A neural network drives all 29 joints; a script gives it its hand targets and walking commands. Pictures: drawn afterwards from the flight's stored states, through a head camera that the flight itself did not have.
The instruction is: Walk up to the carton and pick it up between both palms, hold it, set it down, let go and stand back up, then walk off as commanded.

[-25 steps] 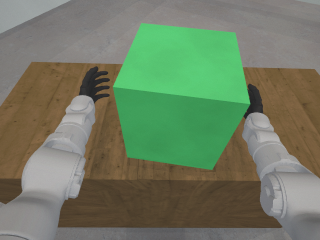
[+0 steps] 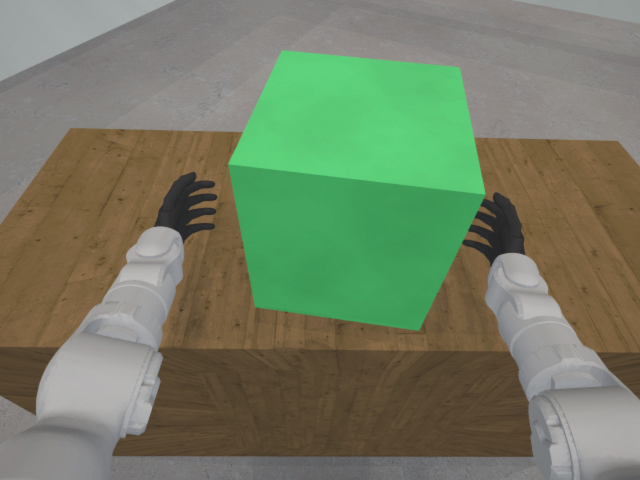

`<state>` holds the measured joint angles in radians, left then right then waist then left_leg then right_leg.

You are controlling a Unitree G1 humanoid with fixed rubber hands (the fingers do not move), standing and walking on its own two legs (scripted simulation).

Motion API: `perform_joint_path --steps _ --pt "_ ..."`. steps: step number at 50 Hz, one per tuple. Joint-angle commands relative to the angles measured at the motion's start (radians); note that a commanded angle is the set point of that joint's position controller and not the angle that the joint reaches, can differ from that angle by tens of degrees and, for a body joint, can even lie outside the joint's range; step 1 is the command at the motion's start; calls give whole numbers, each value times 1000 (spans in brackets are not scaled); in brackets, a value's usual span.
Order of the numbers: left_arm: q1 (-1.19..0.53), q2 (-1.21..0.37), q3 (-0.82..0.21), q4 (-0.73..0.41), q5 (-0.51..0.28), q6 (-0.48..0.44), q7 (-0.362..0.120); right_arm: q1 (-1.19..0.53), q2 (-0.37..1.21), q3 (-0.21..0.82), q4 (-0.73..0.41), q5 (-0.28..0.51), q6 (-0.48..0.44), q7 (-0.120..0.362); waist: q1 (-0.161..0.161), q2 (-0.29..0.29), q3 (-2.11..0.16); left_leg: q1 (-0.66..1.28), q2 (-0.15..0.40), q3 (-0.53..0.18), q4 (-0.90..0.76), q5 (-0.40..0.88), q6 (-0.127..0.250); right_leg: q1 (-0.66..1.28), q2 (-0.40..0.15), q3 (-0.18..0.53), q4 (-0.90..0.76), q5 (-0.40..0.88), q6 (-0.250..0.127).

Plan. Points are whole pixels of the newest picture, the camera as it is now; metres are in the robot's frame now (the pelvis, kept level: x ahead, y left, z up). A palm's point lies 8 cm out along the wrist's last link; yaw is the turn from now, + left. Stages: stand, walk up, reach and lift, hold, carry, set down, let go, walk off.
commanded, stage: set down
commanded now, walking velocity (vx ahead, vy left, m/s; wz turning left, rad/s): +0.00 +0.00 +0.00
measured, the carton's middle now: (351, 193) +0.49 -0.04 +0.08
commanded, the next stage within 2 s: none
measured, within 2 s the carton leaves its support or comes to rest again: neither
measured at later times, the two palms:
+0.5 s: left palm (163, 271) +0.36 +0.21 +0.08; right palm (522, 298) +0.31 -0.23 +0.08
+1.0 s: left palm (148, 323) +0.30 +0.21 +0.06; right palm (555, 356) +0.24 -0.24 +0.07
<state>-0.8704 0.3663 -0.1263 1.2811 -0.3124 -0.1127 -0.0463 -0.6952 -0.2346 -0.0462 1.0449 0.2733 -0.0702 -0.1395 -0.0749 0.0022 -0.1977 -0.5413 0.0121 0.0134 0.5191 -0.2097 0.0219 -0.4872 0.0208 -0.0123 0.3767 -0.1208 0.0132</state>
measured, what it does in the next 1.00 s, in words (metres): stands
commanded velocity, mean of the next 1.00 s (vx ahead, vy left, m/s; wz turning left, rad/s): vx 0.00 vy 0.00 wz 0.00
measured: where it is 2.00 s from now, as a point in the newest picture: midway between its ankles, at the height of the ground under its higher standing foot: outside the picture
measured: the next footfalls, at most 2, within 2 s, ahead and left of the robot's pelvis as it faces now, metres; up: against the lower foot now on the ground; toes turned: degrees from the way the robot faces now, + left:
none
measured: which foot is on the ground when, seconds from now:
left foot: down 0.00-1.00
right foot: down 0.00-1.00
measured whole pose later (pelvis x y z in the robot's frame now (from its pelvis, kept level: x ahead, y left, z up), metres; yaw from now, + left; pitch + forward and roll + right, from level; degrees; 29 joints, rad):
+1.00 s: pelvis +0.00 -0.02 +0.01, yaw +0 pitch +0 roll +0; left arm -0.09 0.45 0.00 0.33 -0.30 0.22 -0.12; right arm 0.09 -0.15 -0.01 -0.01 0.29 0.24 -0.20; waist -0.07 -0.01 -0.06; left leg -0.21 0.01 0.02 0.41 -0.20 0.01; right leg -0.21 0.02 0.00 0.38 -0.16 -0.01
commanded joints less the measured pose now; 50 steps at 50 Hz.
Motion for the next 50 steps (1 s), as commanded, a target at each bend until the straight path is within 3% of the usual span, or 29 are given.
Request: perform_joint_path --steps 1,8,14,21,26,36,50 --pt "-384 231 28 -444 -24 -15 -6 -339 -185 17 -366 106 -23 -13 -11 115 -534 535 -16 -13 -4 362 -112 175 48 -46 15 178 -20" --pt "-143 234 89 -671 5 101 -29 -127 -162 19 -540 107 30 -19 12 114 -456 601 -12 -14 -14 420 -120 240 48 -40 -13 210 -20" --pt "-58 255 152 -784 14 183 -40 -44 -116 -1 -691 77 103 -27 35 63 -303 540 -17 -3 -73 290 -91 315 34 -24 -31 137 -23" --pt "90 280 227 -908 30 232 -47 121 -67 0 -853 52 156 -45 60 34 -216 511 -29 9 -116 265 -67 390 14 7 -44 115 -19" --pt "168 284 233 -962 20 251 -58 212 -35 4 -955 37 192 -56 66 11 -138 462 -31 15 -151 193 -41 425 -2 28 -52 52 -19" --pt "356 306 279 -1104 6 271 -72 410 -3 24 -1158 26 239 -65 101 0 -85 453 -31 22 -177 178 -17 460 -21 57 -60 38 -22" --pt "666 295 362 -1348 19 303 -87 730 22 45 -1378 1 276 -83 134 13 5 508 -22 25 -195 217 -25 443 -38 76 -86 80 -30"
